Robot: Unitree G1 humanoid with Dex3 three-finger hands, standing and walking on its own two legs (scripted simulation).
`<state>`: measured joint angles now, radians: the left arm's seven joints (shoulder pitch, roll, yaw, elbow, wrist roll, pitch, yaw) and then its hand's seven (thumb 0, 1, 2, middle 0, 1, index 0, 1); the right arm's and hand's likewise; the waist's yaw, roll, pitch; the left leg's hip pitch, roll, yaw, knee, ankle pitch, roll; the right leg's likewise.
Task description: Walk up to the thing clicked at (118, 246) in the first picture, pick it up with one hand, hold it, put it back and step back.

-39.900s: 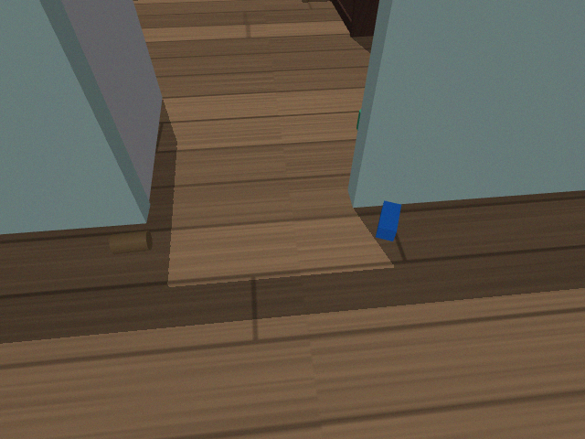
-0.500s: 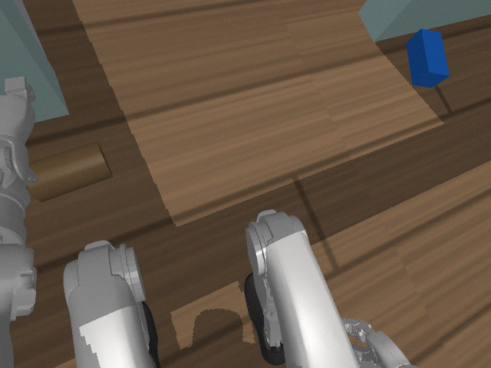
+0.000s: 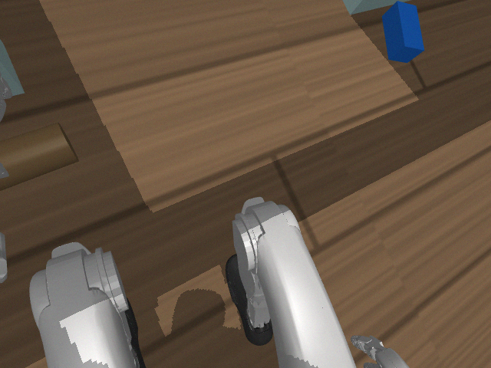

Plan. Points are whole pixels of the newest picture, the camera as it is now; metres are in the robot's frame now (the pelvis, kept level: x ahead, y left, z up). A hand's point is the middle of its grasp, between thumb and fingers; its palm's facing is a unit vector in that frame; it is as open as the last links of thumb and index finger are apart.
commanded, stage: home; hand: left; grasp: from above
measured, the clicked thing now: (29, 155) +0.52 +0.27 -0.29
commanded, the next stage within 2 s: none
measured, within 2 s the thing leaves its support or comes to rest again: neither
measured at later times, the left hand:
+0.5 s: hand out of the picture +0.44 +0.27 -0.03, palm faces -0.24 -0.65 -0.72, open 8.0 cm
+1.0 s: hand out of the picture +0.30 +0.23 +0.18, palm faces +0.17 -0.96 -0.24, open 7.4 cm
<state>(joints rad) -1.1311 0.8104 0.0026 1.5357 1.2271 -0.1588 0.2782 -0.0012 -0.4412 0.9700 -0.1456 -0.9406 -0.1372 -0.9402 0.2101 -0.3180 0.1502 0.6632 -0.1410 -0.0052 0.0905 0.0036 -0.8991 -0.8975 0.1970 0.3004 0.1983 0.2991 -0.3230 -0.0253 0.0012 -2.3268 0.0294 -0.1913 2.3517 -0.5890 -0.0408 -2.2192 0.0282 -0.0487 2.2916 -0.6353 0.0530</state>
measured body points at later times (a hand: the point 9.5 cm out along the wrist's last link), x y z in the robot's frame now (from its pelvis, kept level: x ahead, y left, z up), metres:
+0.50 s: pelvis +0.02 +0.00 +0.09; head +0.22 +0.05 +0.49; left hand +0.45 +0.30 +0.01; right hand +0.14 -0.25 -0.03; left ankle +0.10 +0.14 -0.30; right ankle +0.11 -0.13 -0.30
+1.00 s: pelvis +0.05 +0.00 +0.27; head +0.16 +0.04 +0.71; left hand +0.29 +0.28 +0.20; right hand +0.26 -0.21 +0.18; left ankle +0.10 +0.14 -0.30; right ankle +0.11 -0.13 -0.30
